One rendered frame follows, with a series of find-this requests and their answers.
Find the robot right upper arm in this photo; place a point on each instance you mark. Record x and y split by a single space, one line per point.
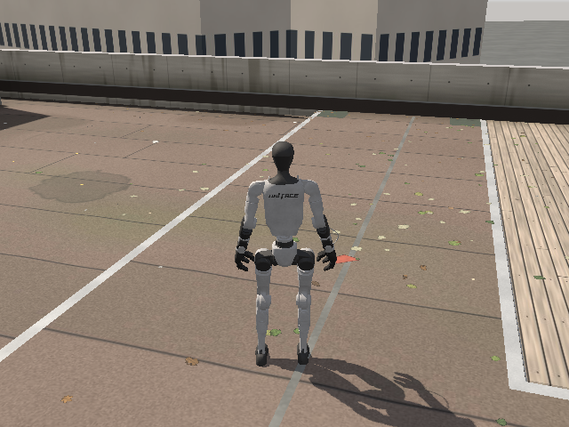
315 201

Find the robot right thigh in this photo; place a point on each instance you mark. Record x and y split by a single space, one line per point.
305 269

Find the robot right foot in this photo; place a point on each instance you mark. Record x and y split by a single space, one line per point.
302 357

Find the right robot hand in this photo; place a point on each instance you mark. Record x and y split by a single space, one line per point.
329 257

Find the robot right forearm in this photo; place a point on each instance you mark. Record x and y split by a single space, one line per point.
325 237

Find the robot left forearm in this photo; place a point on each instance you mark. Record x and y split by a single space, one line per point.
243 239

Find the robot left upper arm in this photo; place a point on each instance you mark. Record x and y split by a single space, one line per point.
251 204

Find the left robot hand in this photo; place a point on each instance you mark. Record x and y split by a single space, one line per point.
241 257

